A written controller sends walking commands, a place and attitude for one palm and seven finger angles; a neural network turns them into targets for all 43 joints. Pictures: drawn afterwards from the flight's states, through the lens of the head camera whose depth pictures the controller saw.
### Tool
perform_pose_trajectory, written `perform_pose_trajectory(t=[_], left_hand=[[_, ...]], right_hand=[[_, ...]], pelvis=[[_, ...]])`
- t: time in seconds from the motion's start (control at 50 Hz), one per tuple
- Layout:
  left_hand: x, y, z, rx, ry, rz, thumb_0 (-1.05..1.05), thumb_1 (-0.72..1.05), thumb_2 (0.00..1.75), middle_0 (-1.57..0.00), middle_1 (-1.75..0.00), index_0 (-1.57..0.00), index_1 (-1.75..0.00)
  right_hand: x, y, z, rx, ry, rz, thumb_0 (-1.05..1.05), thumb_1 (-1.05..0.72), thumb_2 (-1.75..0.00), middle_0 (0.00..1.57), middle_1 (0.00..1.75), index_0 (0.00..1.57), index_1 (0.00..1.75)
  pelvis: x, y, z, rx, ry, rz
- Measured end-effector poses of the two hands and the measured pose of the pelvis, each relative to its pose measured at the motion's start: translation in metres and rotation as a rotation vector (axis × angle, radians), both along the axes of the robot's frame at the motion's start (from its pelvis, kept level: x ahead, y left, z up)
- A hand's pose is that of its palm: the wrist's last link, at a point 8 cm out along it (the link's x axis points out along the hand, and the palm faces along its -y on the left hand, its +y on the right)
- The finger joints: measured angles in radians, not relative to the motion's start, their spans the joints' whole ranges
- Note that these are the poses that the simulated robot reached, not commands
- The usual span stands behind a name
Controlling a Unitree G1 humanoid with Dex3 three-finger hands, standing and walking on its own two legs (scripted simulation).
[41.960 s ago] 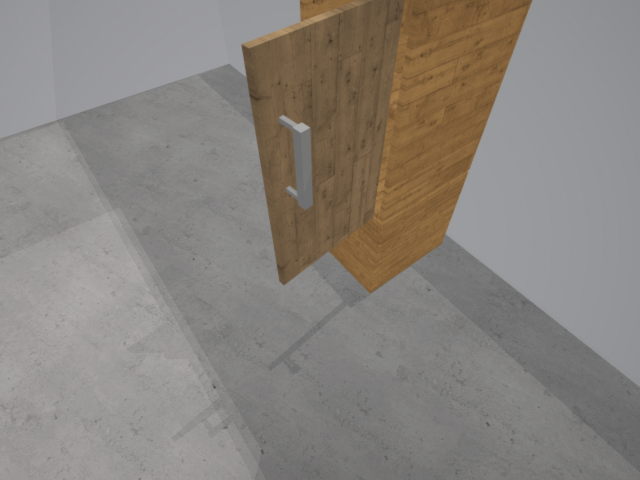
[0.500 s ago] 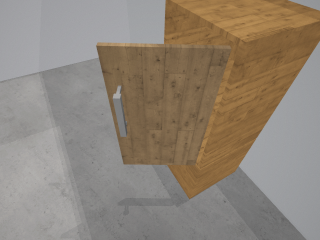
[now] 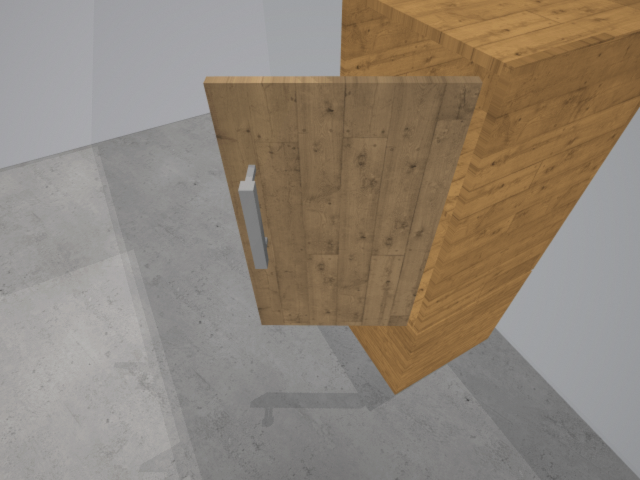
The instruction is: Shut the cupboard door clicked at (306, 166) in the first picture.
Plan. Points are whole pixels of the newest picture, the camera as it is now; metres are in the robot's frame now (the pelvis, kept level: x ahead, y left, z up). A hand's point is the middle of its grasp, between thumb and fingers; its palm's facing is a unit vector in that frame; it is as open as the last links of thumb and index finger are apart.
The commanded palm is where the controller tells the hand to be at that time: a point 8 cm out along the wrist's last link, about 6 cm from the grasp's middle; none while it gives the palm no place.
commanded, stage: look again from close up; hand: left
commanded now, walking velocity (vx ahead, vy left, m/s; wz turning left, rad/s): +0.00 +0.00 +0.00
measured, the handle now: (256, 219) +0.48 +0.12 +0.04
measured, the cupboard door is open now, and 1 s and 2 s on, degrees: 60 60 60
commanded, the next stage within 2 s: shuffle to correct the standing spot in 0.18 s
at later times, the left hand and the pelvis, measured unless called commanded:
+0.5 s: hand out of the picture +0.03 +0.18 -0.18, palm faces -0.04 -0.98 -0.20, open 7.4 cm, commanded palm none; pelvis +0.02 +0.00 +0.00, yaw -2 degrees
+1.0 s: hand out of the picture +0.03 +0.09 -0.18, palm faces +0.06 -0.99 -0.09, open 7.4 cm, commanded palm none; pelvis +0.06 -0.05 +0.00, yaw +1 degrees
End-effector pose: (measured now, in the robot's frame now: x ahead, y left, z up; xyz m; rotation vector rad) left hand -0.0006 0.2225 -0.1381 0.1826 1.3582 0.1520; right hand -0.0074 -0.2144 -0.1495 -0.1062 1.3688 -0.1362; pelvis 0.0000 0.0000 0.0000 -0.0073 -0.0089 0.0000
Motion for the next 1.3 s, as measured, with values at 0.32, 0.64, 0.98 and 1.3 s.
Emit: perform_pose_trajectory(t=[0.32,0.64,0.98,1.3], left_hand=[[0.029,0.017,-0.002,-0.006,-0.021,-0.028,0.0,0.91,0.89,-0.2,-0.3,-0.2,-0.3],[0.034,-0.014,-0.006,-0.018,0.054,-0.054,0.0,0.91,0.89,-0.2,-0.3,-0.2,-0.3],[0.024,-0.08,-0.021,-0.132,0.114,0.079,0.0,0.91,0.89,-0.2,-0.3,-0.2,-0.3],[0.048,-0.03,-0.001,0.012,-0.02,0.004,0.0,0.91,0.89,-0.2,-0.3,-0.2,-0.3]], right_hand=[[0.07,-0.032,0.026,-0.109,-0.131,0.045,0.01,-0.91,-0.9,0.2,0.3,0.2,0.3],[0.046,-0.049,0.011,-0.083,-0.049,-0.036,0.0,-0.91,-0.9,0.2,0.3,0.21,0.3],[0.077,-0.056,0.019,-0.103,0.033,0.021,0.02,-0.95,-0.9,0.2,0.3,0.2,0.3],[0.101,-0.049,0.012,-0.047,-0.132,0.022,0.0,-0.93,-0.9,0.2,0.3,0.2,0.3]], pelvis=[[0.014,0.004,0.005,0.006,-0.002,-0.017],[0.022,-0.027,-0.001,0.015,0.022,-0.062],[0.061,-0.047,0.001,-0.005,0.017,0.012],[0.037,-0.036,0.0,-0.011,0.014,-0.004]])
